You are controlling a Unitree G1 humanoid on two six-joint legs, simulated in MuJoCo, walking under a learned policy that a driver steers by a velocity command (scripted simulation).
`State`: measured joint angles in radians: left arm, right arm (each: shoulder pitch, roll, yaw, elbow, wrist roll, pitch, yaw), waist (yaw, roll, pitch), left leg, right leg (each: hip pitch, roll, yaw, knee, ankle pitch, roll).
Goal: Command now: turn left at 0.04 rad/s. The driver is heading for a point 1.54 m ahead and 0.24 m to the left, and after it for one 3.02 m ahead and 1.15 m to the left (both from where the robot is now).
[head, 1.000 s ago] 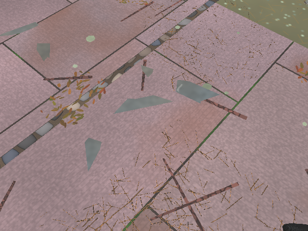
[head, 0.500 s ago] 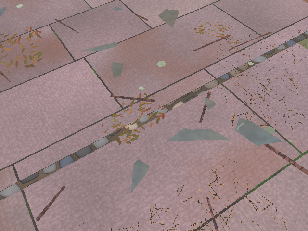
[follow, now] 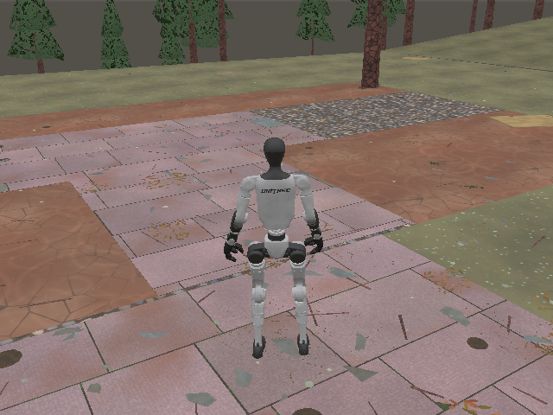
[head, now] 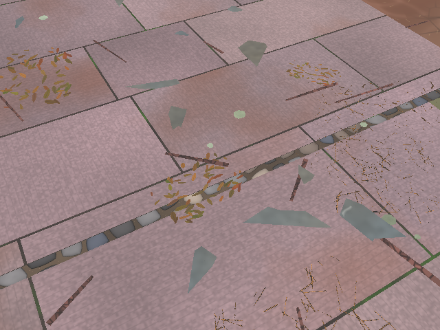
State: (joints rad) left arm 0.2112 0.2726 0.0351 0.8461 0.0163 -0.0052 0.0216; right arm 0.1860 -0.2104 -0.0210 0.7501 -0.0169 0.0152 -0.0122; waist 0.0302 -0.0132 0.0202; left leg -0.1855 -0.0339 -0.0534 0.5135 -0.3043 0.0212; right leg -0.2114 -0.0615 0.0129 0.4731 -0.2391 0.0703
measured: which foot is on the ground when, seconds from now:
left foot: down 0.00-1.00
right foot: down 0.00-1.00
